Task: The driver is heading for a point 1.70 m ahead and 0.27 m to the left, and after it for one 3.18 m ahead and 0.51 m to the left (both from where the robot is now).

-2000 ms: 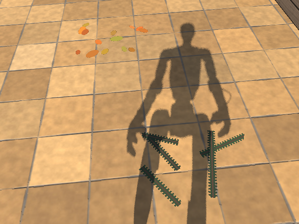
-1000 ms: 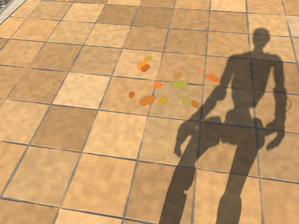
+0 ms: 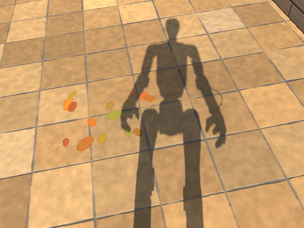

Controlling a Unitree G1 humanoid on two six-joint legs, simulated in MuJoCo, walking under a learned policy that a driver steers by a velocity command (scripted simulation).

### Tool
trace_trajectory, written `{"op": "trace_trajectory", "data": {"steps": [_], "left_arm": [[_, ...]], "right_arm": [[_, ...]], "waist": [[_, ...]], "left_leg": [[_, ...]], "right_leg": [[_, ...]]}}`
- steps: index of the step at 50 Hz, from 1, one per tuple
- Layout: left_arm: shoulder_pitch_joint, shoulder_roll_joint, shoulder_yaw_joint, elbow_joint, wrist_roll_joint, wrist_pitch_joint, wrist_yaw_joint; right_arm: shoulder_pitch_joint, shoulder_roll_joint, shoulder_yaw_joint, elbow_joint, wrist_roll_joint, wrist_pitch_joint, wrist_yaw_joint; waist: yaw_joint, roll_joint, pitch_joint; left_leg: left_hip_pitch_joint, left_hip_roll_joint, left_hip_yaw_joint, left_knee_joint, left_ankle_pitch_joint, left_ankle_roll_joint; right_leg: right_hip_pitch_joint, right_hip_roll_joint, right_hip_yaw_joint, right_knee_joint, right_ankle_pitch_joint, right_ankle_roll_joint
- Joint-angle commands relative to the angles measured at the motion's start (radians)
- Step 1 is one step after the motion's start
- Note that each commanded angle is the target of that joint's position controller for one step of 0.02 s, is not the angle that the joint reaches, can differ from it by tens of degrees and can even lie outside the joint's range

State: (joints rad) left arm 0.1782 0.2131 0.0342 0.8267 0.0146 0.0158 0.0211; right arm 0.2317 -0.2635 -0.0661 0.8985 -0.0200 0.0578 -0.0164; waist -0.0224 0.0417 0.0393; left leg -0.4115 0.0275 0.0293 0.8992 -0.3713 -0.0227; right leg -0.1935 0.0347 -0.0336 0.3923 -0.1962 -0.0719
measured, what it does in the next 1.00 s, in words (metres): steps on the spot: left foot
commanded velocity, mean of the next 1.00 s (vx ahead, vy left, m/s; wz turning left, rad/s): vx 0.06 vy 0.00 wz -0.04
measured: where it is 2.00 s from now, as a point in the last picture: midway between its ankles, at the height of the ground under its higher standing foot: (170, 215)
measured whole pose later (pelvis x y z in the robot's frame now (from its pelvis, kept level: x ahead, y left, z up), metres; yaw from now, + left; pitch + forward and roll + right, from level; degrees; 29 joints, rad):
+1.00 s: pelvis +0.02 +0.01 +0.00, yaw +0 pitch +0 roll +0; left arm 0.30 0.17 0.02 1.09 0.03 -0.03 0.00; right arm 0.40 -0.19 -0.05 1.14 -0.02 0.00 -0.03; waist -0.01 0.02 -0.03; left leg -0.11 -0.01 0.00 0.39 -0.29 0.04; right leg -0.26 0.01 -0.06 0.61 -0.39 -0.07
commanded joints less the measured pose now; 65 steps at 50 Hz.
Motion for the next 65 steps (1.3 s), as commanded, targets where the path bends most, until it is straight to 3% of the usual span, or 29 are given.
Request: {"op": "trace_trajectory", "data": {"steps": [1, 4, 6, 7, 8, 9, 10, 11, 13, 17, 22, 37, 38, 40, 42, 44, 46, 49, 50, 51, 52, 53, 54, 55, 56, 58, 60, 65], "left_arm": [[0.02, 0.121, 0.017, -0.02, 0.004, -0.014, 0.01], [0.019, 0.135, 0.016, 0.008, 0.01, -0.011, 0.008], [-0.006, 0.134, 0.013, 0.023, 0.005, -0.01, 0.009], [-0.02, 0.131, 0.011, 0.031, -0.001, -0.01, 0.01], [-0.008, 0.104, 0.003, 0.036, -0.004, -0.015, 0.008], [0.045, 0.089, 0.005, 0.046, -0.009, -0.016, 0.002], [0.039, 0.077, 0.002, 0.074, -0.01, -0.011, 0.001], [0.026, 0.093, 0.005, 0.093, -0.005, -0.009, 0.003], [0.017, 0.11, 0.012, 0.117, -0.005, -0.011, 0.002], [0.034, 0.082, 0.003, 0.171, -0.006, -0.018, 0.003], [0.057, 0.071, -0.004, 0.226, -0.005, -0.018, 0.008], [0.137, 0.04, -0.025, 0.316, -0.005, -0.021, 0.016], [0.147, 0.037, -0.026, 0.32, -0.004, -0.02, 0.016], [0.152, 0.052, -0.017, 0.312, -0.001, -0.014, 0.014], [0.125, 0.04, -0.015, 0.286, 0.01, -0.01, 0.006], [0.091, -0.015, -0.024, 0.255, 0.025, -0.023, -0.007], [0.07, 0.015, -0.014, 0.227, 0.025, -0.043, -0.018], [0.125, 0.0, -0.009, 0.222, 0.01, -0.067, -0.03], [0.199, -0.018, -0.009, 0.246, 0.005, -0.073, -0.027], [0.281, -0.012, -0.003, 0.279, 0.003, -0.076, -0.02], [0.374, 0.035, 0.01, 0.299, 0.012, -0.084, -0.009], [0.493, 0.14, 0.034, 0.311, 0.01, -0.087, -0.002], [0.488, 0.155, 0.041, 0.327, 0.011, -0.075, -0.001], [0.379, 0.108, 0.029, 0.288, 0.012, -0.078, -0.005], [0.315, 0.09, 0.023, 0.263, 0.009, -0.089, -0.01], [0.283, 0.056, 0.011, 0.247, 0.002, -0.11, -0.006], [0.337, 0.038, 0.003, 0.268, 0.001, -0.121, -0.004], [0.396, 0.033, -0.011, 0.285, 0.003, -0.125, -0.002]], "right_arm": [[0.008, -0.033, 0.0, -0.031, 0.004, -0.001, -0.008], [0.018, -0.038, 0.004, -0.018, 0.012, -0.005, -0.021], [0.059, -0.027, 0.009, 0.007, 0.016, -0.014, -0.027], [0.089, -0.018, 0.015, 0.024, 0.011, -0.024, -0.028], [0.102, -0.046, 0.014, 0.036, -0.003, -0.039, -0.03], [0.069, -0.105, 0.006, 0.035, -0.006, -0.05, -0.029], [0.017, -0.075, 0.014, 0.039, 0.009, -0.055, -0.018], [0.004, -0.037, 0.024, 0.041, 0.008, -0.061, -0.01], [0.024, -0.043, 0.025, 0.066, 0.009, -0.066, -0.013], [0.048, -0.026, 0.03, 0.107, 0.01, -0.067, -0.02], [0.052, -0.018, 0.036, 0.141, 0.009, -0.067, -0.021], [0.096, 0.023, 0.058, 0.213, 0.011, -0.07, -0.022], [0.109, 0.022, 0.058, 0.218, 0.01, -0.069, -0.022], [0.122, -0.016, 0.041, 0.214, 0.009, -0.059, -0.021], [0.156, -0.03, 0.03, 0.209, 0.006, -0.049, -0.017], [0.207, -0.052, 0.014, 0.223, 0.003, -0.05, -0.019], [0.196, -0.056, 0.005, 0.216, -0.003, -0.062, -0.016], [0.118, -0.061, -0.003, 0.19, 0.006, -0.078, -0.01], [0.085, -0.06, -0.006, 0.181, 0.012, -0.079, -0.008], [0.071, -0.044, -0.005, 0.172, 0.009, -0.082, -0.005], [0.047, 0.0, 0.006, 0.15, 0.004, -0.092, -0.001], [0.033, 0.086, 0.029, 0.11, 0.008, -0.104, 0.011], [0.004, 0.003, 0.011, 0.089, -0.026, -0.107, 0.018], [-0.028, -0.012, 0.007, 0.08, -0.028, -0.112, 0.031], [-0.017, 0.011, 0.011, 0.09, -0.019, -0.119, 0.041], [0.005, 0.012, 0.008, 0.106, -0.019, -0.124, 0.054], [-0.01, 0.018, 0.006, 0.101, -0.019, -0.113, 0.056], [-0.234, 0.041, 0.022, 0.006, -0.009, -0.1, 0.053]], "waist": [[0.028, -0.155, -0.067], [0.039, -0.165, -0.056], [0.012, -0.141, -0.058], [-0.011, -0.112, -0.06], [-0.002, -0.066, -0.074], [0.064, 0.026, -0.06], [0.062, 0.077, -0.029], [0.047, 0.062, -0.012], [0.032, 0.053, -0.003], [0.024, -0.007, 0.011], [0.021, -0.034, 0.024], [0.028, -0.032, 0.033], [0.028, -0.028, 0.013], [0.024, 0.0, 0.032], [0.003, 0.031, 0.112], [-0.015, 0.116, 0.129], [-0.006, 0.086, 0.114], [0.052, 0.071, 0.098], [0.089, 0.066, 0.103], [0.115, 0.022, 0.104], [0.146, -0.108, 0.089], [0.169, -0.344, 0.033], [0.143, -0.272, 0.1], [0.088, -0.144, 0.159], [0.057, -0.104, 0.152], [0.027, -0.089, 0.107], [0.027, -0.105, 0.073], [0.059, -0.125, 0.099]], "left_leg": [[0.023, 0.009, -0.022, -0.126, -0.019, -0.004], [0.112, -0.008, -0.011, -0.263, -0.043, 0.011], [0.198, -0.014, -0.004, -0.428, 0.053, 0.023], [0.287, 0.002, -0.019, -0.565, 0.213, 0.029], [0.371, 0.069, -0.096, -0.606, 0.316, 0.039], [0.352, 0.145, -0.175, -0.58, 0.421, 0.064], [0.235, 0.148, -0.178, -0.588, 0.361, 0.083], [0.195, 0.129, -0.164, -0.609, 0.288, 0.071], [0.198, 0.092, -0.133, -0.627, 0.234, 0.054], [0.241, 0.084, -0.125, -0.628, 0.202, 0.062], [0.235, 0.08, -0.126, -0.634, 0.163, 0.069], [0.208, 0.064, -0.124, -0.629, 0.157, 0.074], [0.212, 0.056, -0.124, -0.636, 0.076, 0.076], [0.178, 0.039, -0.141, -0.63, -0.201, 0.106], [0.15, 0.084, -0.231, -0.672, -0.422, 0.155], [0.207, 0.219, -0.4, -0.77, -0.468, 0.222], [0.215, 0.27, -0.439, -0.804, -0.367, 0.252], [0.142, 0.199, -0.305, -0.748, -0.279, 0.217], [0.046, 0.16, -0.25, -0.695, -0.28, 0.2], [-0.046, 0.111, -0.202, -0.603, -0.269, 0.186], [-0.164, 0.043, -0.112, -0.402, -0.209, 0.155], [-0.323, -0.077, 0.049, -0.082, -0.168, 0.112], [-0.383, -0.045, 0.002, 0.091, -0.168, 0.125], [-0.394, 0.009, -0.039, 0.162, -0.064, 0.13], [-0.369, 0.03, -0.051, 0.164, 0.023, 0.124], [-0.319, 0.049, -0.031, 0.133, 0.13, 0.098], [-0.322, 0.039, 0.002, 0.13, 0.174, 0.081], [-0.323, 0.013, 0.071, -0.064, 0.249, 0.052]], "right_leg": [[0.115, -0.247, 0.175, -0.087, 0.399, -0.141], [0.085, -0.255, 0.211, -0.077, 0.367, -0.149], [0.065, -0.242, 0.218, -0.055, 0.344, -0.124], [0.025, -0.226, 0.212, -0.045, 0.302, -0.086], [-0.025, -0.196, 0.207, -0.033, 0.222, -0.038], [-0.037, -0.114, 0.149, -0.036, 0.108, -0.01], [0.043, -0.077, 0.12, -0.078, 0.046, 0.006], [0.094, -0.085, 0.126, -0.079, 0.067, 0.013], [0.109, -0.103, 0.135, -0.071, 0.104, 0.006], [0.057, -0.107, 0.138, -0.1, 0.078, 0.016], [0.039, -0.106, 0.136, -0.114, 0.052, 0.027], [0.026, -0.113, 0.13, -0.098, 0.045, 0.031], [0.031, -0.102, 0.123, -0.095, -0.025, 0.03], [-0.023, -0.052, 0.086, -0.028, -0.263, 0.011], [-0.16, -0.021, 0.066, 0.055, -0.401, -0.003], [-0.244, -0.002, -0.02, 0.244, -0.232, 0.011], [-0.272, -0.048, -0.002, 0.344, -0.219, 0.009], [-0.124, -0.039, -0.026, 0.199, -0.211, -0.003], [0.027, -0.014, -0.057, 0.086, -0.14, -0.009], [0.167, 0.016, -0.061, 0.016, -0.132, -0.008], [0.296, -0.105, 0.116, -0.091, -0.246, -0.021], [0.392, -0.352, 0.537, -0.286, -0.554, -0.092], [0.278, -0.433, 0.681, -0.319, -0.649, -0.163], [0.2, -0.4, 0.609, -0.31, -0.595, -0.16], [0.169, -0.349, 0.508, -0.312, -0.467, -0.136], [0.189, -0.276, 0.342, -0.314, -0.195, -0.1], [0.23, -0.24, 0.241, -0.283, 0.046, -0.093], [0.206, -0.206, 0.123, -0.255, 0.396, -0.104]]}}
